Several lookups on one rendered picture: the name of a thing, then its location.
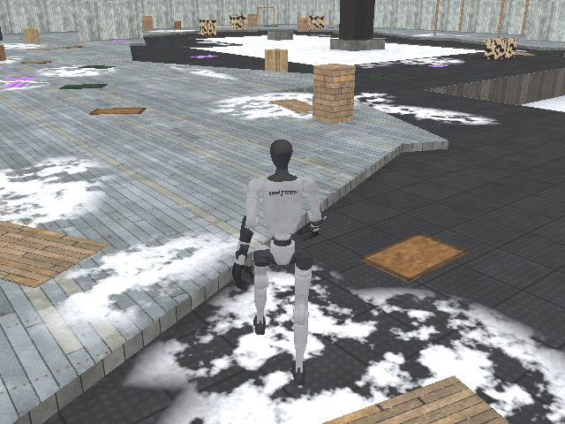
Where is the right robot thigh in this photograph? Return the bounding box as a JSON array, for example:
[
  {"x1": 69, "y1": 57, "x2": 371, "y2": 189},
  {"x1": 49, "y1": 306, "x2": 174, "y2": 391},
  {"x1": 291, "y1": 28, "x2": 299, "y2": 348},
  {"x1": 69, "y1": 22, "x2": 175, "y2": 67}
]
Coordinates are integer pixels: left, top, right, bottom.
[{"x1": 292, "y1": 248, "x2": 313, "y2": 325}]

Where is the robot head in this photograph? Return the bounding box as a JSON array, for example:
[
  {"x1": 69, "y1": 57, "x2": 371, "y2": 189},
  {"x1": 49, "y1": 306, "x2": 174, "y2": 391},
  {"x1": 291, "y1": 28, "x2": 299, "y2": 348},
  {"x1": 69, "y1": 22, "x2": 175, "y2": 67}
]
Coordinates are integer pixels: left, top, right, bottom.
[{"x1": 267, "y1": 140, "x2": 298, "y2": 182}]

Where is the right robot upper arm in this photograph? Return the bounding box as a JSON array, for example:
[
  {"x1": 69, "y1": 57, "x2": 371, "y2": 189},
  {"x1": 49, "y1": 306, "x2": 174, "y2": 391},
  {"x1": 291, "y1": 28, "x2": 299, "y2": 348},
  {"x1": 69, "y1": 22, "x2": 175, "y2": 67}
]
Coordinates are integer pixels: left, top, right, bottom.
[{"x1": 300, "y1": 177, "x2": 322, "y2": 222}]

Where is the robot right hand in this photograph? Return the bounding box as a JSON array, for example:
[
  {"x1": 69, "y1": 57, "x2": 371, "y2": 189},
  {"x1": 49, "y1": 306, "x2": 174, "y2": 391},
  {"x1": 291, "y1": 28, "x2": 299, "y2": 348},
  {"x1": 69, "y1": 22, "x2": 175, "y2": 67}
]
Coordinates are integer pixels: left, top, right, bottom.
[{"x1": 298, "y1": 223, "x2": 319, "y2": 240}]

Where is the robot left forearm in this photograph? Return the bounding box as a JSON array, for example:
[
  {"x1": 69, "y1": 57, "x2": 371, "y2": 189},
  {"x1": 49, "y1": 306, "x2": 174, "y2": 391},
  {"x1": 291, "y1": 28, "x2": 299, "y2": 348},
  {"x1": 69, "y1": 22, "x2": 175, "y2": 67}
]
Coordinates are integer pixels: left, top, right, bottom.
[{"x1": 234, "y1": 216, "x2": 253, "y2": 265}]

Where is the robot right forearm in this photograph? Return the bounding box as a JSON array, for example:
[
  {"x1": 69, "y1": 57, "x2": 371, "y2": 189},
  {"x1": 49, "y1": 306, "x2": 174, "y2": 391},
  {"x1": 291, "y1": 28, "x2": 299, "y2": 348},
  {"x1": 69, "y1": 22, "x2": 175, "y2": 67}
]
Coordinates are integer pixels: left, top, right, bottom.
[{"x1": 310, "y1": 210, "x2": 323, "y2": 231}]

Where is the left robot upper arm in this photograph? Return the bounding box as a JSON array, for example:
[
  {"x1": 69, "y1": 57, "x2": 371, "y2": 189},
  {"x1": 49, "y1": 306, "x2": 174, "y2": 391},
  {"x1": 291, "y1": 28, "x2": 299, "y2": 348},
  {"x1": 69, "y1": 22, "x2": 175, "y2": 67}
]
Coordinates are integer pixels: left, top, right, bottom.
[{"x1": 245, "y1": 178, "x2": 264, "y2": 229}]

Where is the robot left hand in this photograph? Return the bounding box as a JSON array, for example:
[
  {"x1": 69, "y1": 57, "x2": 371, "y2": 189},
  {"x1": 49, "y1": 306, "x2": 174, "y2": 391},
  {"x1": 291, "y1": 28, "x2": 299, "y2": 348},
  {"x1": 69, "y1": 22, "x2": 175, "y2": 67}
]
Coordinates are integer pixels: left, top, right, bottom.
[{"x1": 232, "y1": 263, "x2": 253, "y2": 291}]

